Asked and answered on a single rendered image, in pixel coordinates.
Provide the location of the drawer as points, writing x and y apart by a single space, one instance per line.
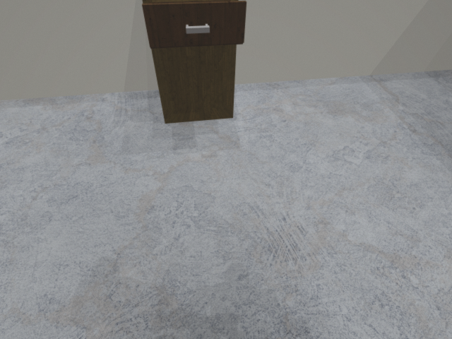
166 23

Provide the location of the cabinet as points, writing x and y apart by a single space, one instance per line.
195 83

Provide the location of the handle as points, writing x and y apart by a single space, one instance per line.
197 29

